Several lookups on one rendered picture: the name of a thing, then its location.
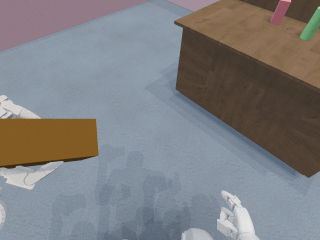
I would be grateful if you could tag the robot right hand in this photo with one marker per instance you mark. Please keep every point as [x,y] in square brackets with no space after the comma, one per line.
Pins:
[236,223]

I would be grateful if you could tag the sponge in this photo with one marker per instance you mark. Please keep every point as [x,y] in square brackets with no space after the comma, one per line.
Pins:
[38,141]

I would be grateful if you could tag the right robot thigh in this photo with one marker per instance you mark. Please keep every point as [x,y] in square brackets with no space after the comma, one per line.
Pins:
[195,234]

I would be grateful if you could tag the robot left hand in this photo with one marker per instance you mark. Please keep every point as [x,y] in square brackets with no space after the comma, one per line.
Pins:
[22,176]

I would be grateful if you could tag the table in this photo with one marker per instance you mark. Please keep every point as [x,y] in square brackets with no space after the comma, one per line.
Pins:
[259,78]

